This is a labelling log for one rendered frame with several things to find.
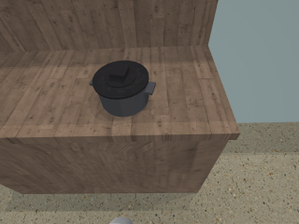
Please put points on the lid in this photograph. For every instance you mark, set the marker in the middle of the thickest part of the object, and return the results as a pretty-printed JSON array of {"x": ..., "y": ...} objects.
[{"x": 135, "y": 82}]

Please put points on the knob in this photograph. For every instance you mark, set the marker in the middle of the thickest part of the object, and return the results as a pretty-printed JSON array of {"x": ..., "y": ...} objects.
[{"x": 119, "y": 71}]

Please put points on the pot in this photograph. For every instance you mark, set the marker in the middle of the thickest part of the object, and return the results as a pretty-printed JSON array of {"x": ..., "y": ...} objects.
[{"x": 129, "y": 106}]

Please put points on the table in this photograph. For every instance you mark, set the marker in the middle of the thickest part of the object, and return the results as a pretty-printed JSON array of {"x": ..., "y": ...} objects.
[{"x": 55, "y": 135}]

